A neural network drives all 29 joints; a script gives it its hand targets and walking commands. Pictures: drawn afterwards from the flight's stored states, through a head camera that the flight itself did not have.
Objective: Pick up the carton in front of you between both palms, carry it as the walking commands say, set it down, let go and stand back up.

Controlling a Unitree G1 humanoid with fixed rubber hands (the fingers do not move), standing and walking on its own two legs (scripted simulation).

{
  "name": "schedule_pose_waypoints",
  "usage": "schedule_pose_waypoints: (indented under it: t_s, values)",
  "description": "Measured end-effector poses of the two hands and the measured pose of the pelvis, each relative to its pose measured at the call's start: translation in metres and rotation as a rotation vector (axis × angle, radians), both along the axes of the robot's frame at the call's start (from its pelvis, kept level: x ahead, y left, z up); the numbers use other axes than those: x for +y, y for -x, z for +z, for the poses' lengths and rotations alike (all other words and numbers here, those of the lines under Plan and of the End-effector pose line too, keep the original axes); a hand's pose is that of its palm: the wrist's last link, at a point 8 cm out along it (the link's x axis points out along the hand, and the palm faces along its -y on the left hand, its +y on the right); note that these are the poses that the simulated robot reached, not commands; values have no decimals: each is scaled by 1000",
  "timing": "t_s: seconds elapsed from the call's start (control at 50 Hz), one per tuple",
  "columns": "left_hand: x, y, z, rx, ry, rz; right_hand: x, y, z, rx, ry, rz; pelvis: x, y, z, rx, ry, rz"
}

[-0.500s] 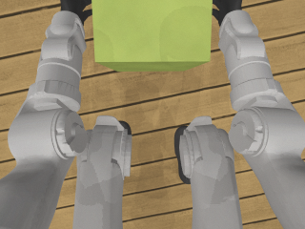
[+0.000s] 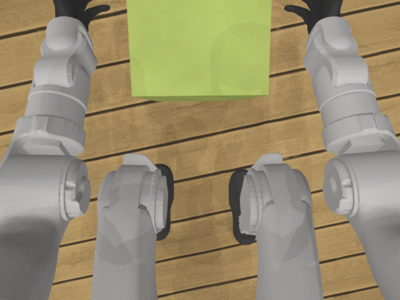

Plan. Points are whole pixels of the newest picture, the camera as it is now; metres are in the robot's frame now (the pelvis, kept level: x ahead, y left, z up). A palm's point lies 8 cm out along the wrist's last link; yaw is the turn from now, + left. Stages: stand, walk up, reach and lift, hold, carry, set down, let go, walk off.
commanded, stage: set down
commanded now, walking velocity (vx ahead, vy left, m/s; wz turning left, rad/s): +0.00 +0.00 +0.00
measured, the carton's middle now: (198, 47) +0.52 +0.02 -0.25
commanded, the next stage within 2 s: let go in 0.88 s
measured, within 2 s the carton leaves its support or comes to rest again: neither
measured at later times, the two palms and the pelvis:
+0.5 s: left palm out of the picture +0.53 +0.22 +0.02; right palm out of the picture +0.54 -0.18 +0.02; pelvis +0.01 +0.00 +0.13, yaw +0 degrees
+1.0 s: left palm out of the picture +0.52 +0.22 +0.16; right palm out of the picture +0.53 -0.18 +0.16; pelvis +0.04 +0.00 +0.27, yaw +0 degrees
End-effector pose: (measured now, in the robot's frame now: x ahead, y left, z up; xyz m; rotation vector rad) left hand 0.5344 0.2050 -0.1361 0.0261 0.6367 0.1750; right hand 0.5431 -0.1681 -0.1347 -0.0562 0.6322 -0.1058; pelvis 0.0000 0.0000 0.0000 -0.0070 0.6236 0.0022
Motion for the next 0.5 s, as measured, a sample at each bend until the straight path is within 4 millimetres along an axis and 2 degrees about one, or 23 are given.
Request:
schedule_pose_waypoints:
  t_s: [0.1,0.18,0.38,0.5]
  values:
    - [2,4,43,12,-4,9,2,1,43,14,3,-12,0,-1,30,56,1,2]
    - [3,4,71,15,-3,12,1,1,71,18,4,-15,0,-2,52,105,2,3]
    - [7,1,121,-7,-12,6,-6,-1,121,-7,11,-15,1,-7,95,172,5,2]
    - [12,3,157,-10,-13,1,-8,-1,156,-10,11,-6,1,-13,128,191,4,3]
